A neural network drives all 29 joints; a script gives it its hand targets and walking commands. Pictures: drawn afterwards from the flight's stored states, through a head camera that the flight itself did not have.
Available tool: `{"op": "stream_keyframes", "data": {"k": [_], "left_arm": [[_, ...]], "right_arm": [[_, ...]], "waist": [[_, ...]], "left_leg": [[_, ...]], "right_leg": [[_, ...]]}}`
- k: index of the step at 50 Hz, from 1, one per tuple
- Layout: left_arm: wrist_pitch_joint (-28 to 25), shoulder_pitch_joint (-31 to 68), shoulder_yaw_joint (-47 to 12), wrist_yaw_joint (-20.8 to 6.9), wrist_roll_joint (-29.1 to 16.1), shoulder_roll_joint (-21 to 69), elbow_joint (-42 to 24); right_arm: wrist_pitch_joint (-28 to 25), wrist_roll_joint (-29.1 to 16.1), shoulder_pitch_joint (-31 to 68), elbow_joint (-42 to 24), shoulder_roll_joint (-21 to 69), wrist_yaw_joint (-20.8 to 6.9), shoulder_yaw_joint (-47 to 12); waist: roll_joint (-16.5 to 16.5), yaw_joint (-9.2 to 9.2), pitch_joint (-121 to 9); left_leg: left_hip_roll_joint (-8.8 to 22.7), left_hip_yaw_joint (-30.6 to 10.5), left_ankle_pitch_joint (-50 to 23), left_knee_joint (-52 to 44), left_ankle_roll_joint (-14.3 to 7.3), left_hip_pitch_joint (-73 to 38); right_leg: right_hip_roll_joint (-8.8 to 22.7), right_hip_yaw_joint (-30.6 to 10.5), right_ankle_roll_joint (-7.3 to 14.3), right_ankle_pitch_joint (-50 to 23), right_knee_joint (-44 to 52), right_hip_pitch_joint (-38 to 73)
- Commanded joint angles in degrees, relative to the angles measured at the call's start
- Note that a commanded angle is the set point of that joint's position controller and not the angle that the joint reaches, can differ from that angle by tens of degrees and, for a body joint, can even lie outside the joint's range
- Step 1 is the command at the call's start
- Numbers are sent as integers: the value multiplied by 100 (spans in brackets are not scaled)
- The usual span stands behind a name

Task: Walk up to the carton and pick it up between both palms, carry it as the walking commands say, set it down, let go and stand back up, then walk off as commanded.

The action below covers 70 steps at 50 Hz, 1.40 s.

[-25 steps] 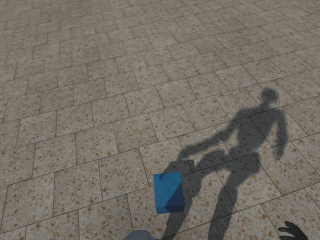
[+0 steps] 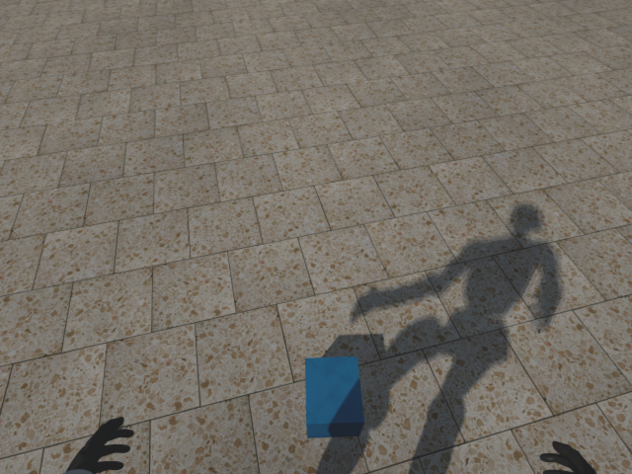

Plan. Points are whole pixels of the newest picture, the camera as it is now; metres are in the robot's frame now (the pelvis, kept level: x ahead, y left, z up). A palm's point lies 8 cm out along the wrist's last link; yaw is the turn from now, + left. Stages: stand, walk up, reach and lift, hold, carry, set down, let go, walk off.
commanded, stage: walk up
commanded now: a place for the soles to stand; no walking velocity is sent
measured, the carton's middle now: (332, 397) +0.43 -0.01 -0.70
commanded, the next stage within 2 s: reach and lift in 1.40 s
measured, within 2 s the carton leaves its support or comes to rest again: neither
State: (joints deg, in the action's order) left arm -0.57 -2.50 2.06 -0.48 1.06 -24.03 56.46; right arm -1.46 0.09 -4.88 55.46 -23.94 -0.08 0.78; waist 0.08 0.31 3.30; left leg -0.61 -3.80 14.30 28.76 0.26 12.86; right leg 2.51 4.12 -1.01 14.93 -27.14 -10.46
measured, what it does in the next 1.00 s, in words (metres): stands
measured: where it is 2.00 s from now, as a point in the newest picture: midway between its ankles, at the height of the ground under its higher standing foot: outside the picture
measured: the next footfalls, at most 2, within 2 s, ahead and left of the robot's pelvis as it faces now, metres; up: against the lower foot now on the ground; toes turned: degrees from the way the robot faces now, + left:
none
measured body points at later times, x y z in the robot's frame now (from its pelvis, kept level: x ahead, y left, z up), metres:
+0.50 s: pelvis +0.00 -0.04 -0.02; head +0.03 -0.04 +0.43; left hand +0.11 +0.30 -0.11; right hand +0.13 -0.38 -0.11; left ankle +0.01 +0.11 -0.73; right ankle -0.01 -0.14 -0.74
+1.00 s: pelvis +0.01 -0.04 +0.00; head +0.01 -0.03 +0.45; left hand +0.09 +0.30 -0.10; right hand +0.18 -0.33 -0.10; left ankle +0.01 +0.09 -0.74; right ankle -0.01 -0.14 -0.74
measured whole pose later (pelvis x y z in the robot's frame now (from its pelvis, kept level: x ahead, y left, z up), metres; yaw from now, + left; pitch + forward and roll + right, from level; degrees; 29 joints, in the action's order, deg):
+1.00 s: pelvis +0.01 -0.04 +0.00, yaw +7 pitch -2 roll +0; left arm -0.2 -4.6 2.1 -0.7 0.7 -23.1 56.5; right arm -1.8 0.5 -4.3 57.0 -23.2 0.8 -0.2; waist 0.2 0.9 2.6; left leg 0.6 -2.3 12.6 25.4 0.8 10.5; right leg 0.6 7.0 1.1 15.3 -23.1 -5.5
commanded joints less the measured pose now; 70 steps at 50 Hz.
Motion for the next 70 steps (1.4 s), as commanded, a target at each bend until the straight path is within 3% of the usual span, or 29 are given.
{"op": "stream_keyframes", "data": {"k": [1,4,7,9,11,12,14,15,16,18,19,20,21,22,23,24,25,26,27,29,30,31,32,33,35,37,44,70], "left_arm": [[107,206,292,-49,31,-991,-395],[154,92,313,-114,57,-917,-462],[114,-23,387,-154,108,-1112,-520],[111,-89,438,-139,93,-1266,-589],[135,18,440,-115,78,-1293,-764],[148,47,425,-109,76,-1264,-829],[174,18,408,-90,69,-1187,-923],[183,0,427,-80,70,-1190,-967],[198,-5,450,-82,60,-1174,-1000],[257,-82,457,-96,20,-986,-1033],[268,-255,451,-108,12,-920,-1014],[252,-470,429,-114,10,-873,-974],[197,-560,425,-107,46,-914,-947],[140,-480,468,-104,102,-1140,-925],[95,-487,495,-99,117,-1323,-928],[74,-449,486,-97,94,-1389,-971],[47,-402,446,-86,96,-1342,-1018],[16,-364,403,-56,93,-1261,-1033],[-6,-263,358,-27,85,-1196,-1039],[5,-105,296,-30,10,-1091,-967],[5,-153,265,-29,-25,-956,-995],[1,-290,285,-27,-59,-939,-967],[15,-309,302,-23,-66,-924,-850],[14,-254,294,-23,-51,-919,-801],[-6,-210,284,-21,-21,-975,-688],[-23,-213,255,-12,-34,-972,-619],[-20,-45,204,3,-41,-901,-367],[-14,20,157,-24,-20,-859,100]], "right_arm": [[-114,36,-277,-282,-1430,150,331],[-110,68,-246,-462,-1432,212,349],[-111,53,-206,-591,-1247,215,302],[-88,18,-263,-634,-1090,216,289],[-77,12,-529,-627,-1067,227,305],[-92,26,-642,-613,-1078,223,315],[-132,71,-823,-615,-1233,222,367],[-146,85,-885,-634,-1419,234,427],[-153,91,-975,-646,-1584,253,471],[-164,100,-1067,-744,-1741,308,476],[-164,90,-849,-840,-1730,326,464],[-161,84,-583,-928,-1648,326,421],[-146,83,-510,-951,-1482,309,359],[-126,56,-454,-948,-1296,291,310],[-105,21,-344,-925,-1119,292,273],[-81,23,-420,-881,-1103,318,284],[-71,20,-548,-815,-1102,305,303],[-73,5,-621,-783,-1070,276,298],[-89,-7,-698,-757,-1007,255,285],[-165,37,-810,-587,-926,193,261],[-192,110,-688,-588,-1046,179,294],[-219,112,-493,-638,-1338,162,343],[-225,75,-507,-567,-1379,142,328],[-206,42,-467,-512,-1287,144,287],[-143,16,-231,-459,-1084,154,208],[-96,12,-147,-378,-986,142,177],[-77,26,81,-152,-955,118,123],[-108,77,161,230,-922,105,95]], "waist": [[293,-62,-493],[519,33,-443],[181,119,-378],[-263,103,-361],[-513,-17,-292],[-558,-67,-287],[-367,-99,-336],[-177,-72,-386],[124,-70,-477],[614,-68,-591],[741,53,-589],[740,205,-591],[556,281,-589],[97,284,-464],[-435,298,-340],[-585,194,-206],[-567,105,-140],[-524,41,-82],[-601,-44,-94],[-656,-214,-295],[-457,-147,-470],[-30,21,-553],[98,25,-659],[80,3,-639],[0,24,-492],[22,11,-499],[-40,0,-448],[84,-6,-403]], "left_leg": [[1032,-1139,-1227,-676,-575,9],[1165,-1385,-811,-743,-715,286],[617,-611,-793,-202,-369,755],[95,59,-523,561,-165,713],[41,250,-85,825,-180,497],[82,247,-48,768,-217,286],[310,-56,-1027,458,-288,66],[552,-432,-1558,390,-414,74],[837,-962,-1865,256,-641,22],[1427,-2055,-1911,-94,-1290,166],[1553,-2225,-1741,-128,-1438,291],[1500,-2073,-1546,-21,-1394,453],[1228,-1727,-1287,173,-1074,751],[653,-927,-926,609,-583,1167],[-29,-171,-352,1415,-235,1197],[-128,58,879,1587,-157,1154],[-59,75,1676,1893,-156,1005],[39,26,1728,1926,-174,873],[141,98,1437,1496,-198,699],[250,265,-377,-45,-209,-187],[481,-158,-1191,-219,-277,-642],[908,-755,-1870,-40,-476,-503],[1129,-1045,-2003,24,-699,-345],[1050,-860,-1908,35,-689,-197],[661,-324,-1792,108,-412,14],[508,-136,-1661,46,-281,-127],[630,-208,-1647,-422,-290,-275],[725,-337,-1359,-1036,-255,-289]], "right_leg": [[171,-319,284,43,-95,46],[112,-444,331,353,-104,64],[465,-668,499,15,326,459],[968,-960,858,-218,613,373],[1227,-964,1055,-470,560,-5],[1207,-880,1031,-458,436,-246],[861,-488,757,-303,-23,-400],[612,-281,576,-223,-357,-403],[355,-173,430,-146,-794,-465],[-29,-359,267,418,-1532,-525],[-104,-498,295,932,-1592,-539],[-63,-608,359,929,-1332,-401],[100,-787,445,391,-735,-67],[460,-1038,631,172,-94,263],[1075,-1611,991,-159,423,154],[1534,-1850,1271,-922,532,-34],[1721,-1861,1405,-1490,506,-172],[1686,-1746,1401,-1873,440,-226],[1537,-1484,1249,-2032,369,-208],[1070,-858,744,-1870,52,-307],[881,-714,519,-1576,-82,-519],[395,-378,310,-882,-186,-464],[292,-409,259,-346,-188,-200],[313,-453,305,-312,-28,60],[476,-493,410,-840,297,304],[618,-550,489,-1093,448,285],[522,-397,352,-902,782,442],[512,-399,279,-591,1176,733]]}}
